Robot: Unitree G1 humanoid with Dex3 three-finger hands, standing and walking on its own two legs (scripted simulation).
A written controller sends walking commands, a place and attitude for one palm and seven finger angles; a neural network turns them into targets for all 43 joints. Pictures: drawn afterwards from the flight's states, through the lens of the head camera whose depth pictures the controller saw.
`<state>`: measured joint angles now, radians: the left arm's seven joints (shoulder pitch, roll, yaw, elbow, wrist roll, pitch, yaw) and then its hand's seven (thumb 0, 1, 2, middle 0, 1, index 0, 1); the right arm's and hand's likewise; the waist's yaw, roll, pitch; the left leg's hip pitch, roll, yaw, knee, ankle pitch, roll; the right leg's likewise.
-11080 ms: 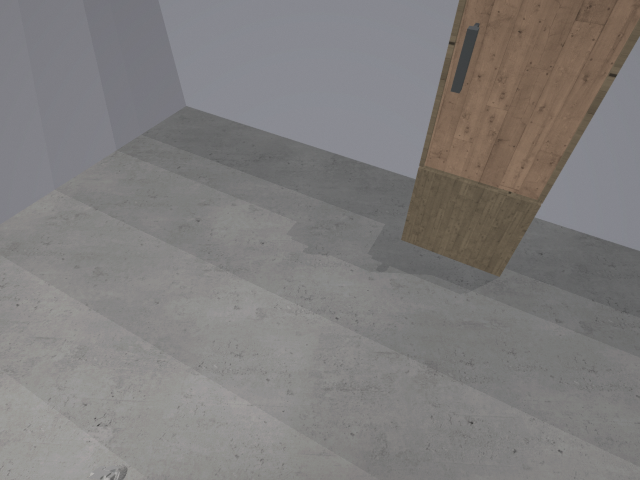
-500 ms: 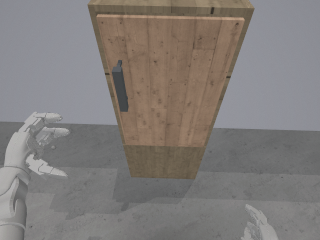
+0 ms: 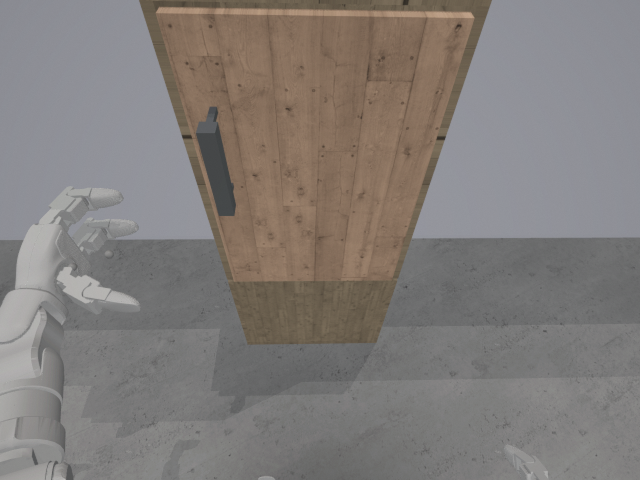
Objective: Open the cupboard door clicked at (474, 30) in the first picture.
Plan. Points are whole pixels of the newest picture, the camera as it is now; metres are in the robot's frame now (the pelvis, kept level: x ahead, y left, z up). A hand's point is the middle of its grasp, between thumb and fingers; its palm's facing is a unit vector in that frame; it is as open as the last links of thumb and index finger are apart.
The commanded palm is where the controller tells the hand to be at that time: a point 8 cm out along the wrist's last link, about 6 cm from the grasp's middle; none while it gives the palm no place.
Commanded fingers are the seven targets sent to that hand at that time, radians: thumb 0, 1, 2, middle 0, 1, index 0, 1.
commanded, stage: move the hooked fingers beside the handle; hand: left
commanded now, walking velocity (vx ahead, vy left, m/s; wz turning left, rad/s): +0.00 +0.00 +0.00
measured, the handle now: (220, 163) +0.54 +0.18 +0.07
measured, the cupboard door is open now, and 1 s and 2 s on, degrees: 0 0 0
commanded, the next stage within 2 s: none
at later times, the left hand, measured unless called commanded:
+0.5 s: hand (144, 212) +0.43 +0.25 +0.08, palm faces +0.06 -1.00 +0.00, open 14.0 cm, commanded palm +0.40 +0.30 +0.08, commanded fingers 0.00 -0.50 0.30 -0.30 -1.20 -0.30 -1.20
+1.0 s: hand (165, 186) +0.47 +0.24 +0.09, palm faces +0.06 -1.00 +0.00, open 14.0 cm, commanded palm +0.45 +0.29 +0.08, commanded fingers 0.00 -0.50 0.30 -0.30 -1.20 -0.30 -1.20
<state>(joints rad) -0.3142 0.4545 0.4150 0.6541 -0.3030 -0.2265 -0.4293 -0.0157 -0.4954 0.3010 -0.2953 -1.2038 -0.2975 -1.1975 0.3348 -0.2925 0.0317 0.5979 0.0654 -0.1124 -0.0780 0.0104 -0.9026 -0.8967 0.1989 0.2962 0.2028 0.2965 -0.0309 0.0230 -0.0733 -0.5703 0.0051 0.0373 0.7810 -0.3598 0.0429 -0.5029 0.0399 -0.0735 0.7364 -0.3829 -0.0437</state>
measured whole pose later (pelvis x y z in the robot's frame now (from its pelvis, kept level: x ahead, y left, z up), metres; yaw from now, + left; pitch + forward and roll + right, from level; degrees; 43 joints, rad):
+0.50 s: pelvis +0.01 +0.01 -0.01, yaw -1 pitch +12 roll -2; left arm -0.57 0.46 0.39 0.89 -0.21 -0.29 -0.33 -0.02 -0.49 0.30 -0.30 -1.20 -0.30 -1.20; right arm 0.36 -0.28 0.03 0.61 0.05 -0.03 -0.05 0.01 -0.90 -0.90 0.20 0.30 0.20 0.30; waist -0.08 0.01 -0.09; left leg -0.65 0.00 0.05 0.82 -0.38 0.06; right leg -0.58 0.04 -0.06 0.76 -0.39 -0.03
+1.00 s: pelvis +0.00 +0.01 -0.01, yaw -1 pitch +15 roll -3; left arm -0.79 0.54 0.41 1.14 -0.16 -0.35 -0.30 -0.02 -0.50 0.30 -0.30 -1.20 -0.30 -1.20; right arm 0.39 -0.28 0.04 0.63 0.03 0.04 -0.04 0.01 -0.90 -0.90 0.20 0.30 0.20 0.30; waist -0.13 0.01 -0.10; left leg -0.75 0.02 0.04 0.88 -0.40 0.05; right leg -0.67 0.05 -0.07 0.82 -0.41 -0.04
